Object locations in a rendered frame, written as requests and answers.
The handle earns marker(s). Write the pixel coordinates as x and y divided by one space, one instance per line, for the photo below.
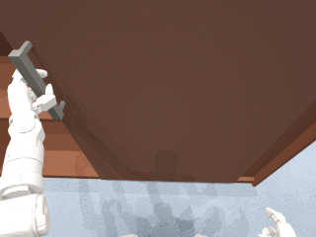
23 64

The robot left forearm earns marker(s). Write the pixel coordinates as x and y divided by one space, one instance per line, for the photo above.
22 168

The robot right hand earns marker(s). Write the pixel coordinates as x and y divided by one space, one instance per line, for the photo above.
283 229

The left robot upper arm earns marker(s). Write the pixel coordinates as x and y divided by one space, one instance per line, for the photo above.
26 216

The robot left hand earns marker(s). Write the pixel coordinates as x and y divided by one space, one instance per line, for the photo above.
21 97

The wardrobe door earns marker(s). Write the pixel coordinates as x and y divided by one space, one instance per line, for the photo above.
294 131
191 91

